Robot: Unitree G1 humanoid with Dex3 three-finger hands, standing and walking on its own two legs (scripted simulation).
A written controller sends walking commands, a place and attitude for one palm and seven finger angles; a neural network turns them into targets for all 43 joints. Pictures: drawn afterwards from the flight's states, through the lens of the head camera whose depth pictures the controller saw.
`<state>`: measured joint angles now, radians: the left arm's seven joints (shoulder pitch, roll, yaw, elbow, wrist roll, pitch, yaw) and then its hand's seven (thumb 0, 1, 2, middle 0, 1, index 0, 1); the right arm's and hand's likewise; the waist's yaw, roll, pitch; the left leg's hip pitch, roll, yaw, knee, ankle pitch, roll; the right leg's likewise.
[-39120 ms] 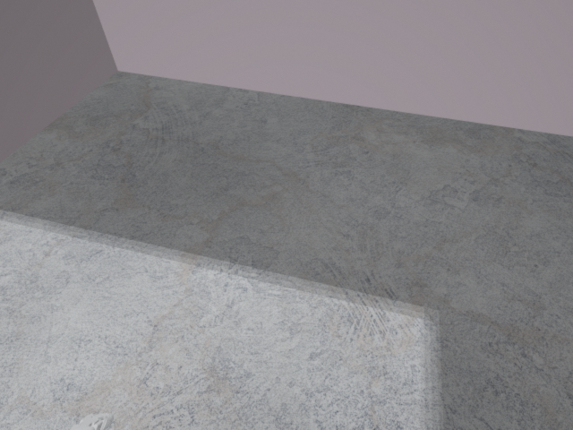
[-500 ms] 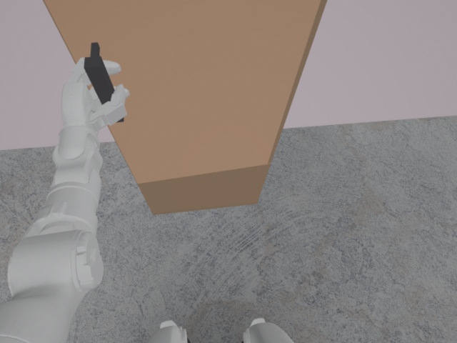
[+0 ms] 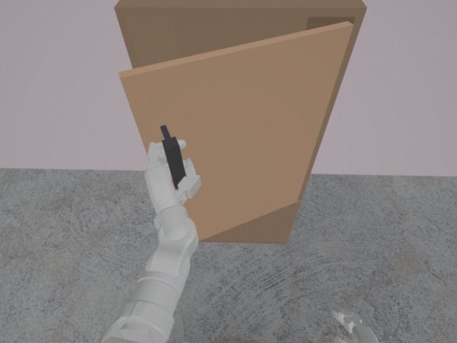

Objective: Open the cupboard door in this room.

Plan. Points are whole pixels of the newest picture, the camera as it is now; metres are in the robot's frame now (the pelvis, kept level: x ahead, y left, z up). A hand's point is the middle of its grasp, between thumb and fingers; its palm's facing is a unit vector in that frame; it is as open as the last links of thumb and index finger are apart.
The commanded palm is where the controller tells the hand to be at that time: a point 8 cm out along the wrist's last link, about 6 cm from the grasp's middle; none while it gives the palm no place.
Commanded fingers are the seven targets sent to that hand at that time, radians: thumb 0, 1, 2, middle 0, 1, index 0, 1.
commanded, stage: pull the door open along its arc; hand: left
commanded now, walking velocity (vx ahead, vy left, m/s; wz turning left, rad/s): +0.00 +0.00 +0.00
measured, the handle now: (173, 159) +0.43 +0.11 +0.08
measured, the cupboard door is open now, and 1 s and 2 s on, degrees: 25 38 42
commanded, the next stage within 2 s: open thumb and fingers to let go in 0.30 s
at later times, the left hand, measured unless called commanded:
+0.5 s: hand (220, 211) +0.32 +0.02 +0.08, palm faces +0.30 -0.95 -0.04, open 6.2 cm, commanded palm +0.27 +0.06 +0.08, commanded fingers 0.00 0.48 0.72 -0.37 -1.30 -0.37 -1.30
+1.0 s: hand (215, 211) +0.32 +0.03 +0.08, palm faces +0.30 -0.95 -0.04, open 13.5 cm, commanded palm +0.27 +0.06 +0.08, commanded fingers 0.00 -0.50 0.30 -0.22 -0.75 -0.22 -0.75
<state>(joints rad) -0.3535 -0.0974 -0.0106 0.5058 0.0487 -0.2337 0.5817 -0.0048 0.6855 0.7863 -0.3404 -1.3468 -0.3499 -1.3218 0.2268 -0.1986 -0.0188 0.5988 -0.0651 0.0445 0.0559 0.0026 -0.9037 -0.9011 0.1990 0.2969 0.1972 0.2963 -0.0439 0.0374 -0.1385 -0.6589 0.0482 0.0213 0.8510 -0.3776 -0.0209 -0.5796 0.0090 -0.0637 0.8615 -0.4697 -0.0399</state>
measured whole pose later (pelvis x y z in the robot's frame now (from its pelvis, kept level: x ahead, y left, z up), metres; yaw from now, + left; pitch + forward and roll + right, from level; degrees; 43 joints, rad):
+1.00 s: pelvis +0.00 -0.02 +0.00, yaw +2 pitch +7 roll +1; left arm -0.07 -0.11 -0.26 0.21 0.06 -0.12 0.59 0.00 -0.39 0.35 -0.29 -1.12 -0.30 -1.12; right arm 0.21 -0.19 -0.01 0.60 -0.06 0.04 0.03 0.01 -0.90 -0.90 0.20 0.30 0.20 0.30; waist -0.02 0.05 -0.10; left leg -0.58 0.04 -0.01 0.82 -0.37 -0.04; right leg -0.50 0.00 -0.09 0.86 -0.49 -0.06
